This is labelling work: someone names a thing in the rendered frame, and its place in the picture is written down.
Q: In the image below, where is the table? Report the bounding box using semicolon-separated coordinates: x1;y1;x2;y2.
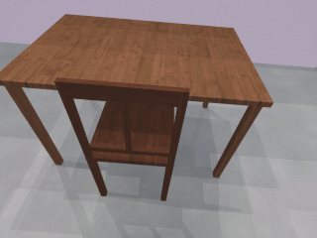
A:
0;14;273;178

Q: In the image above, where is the chair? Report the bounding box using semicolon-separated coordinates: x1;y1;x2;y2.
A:
54;77;190;201

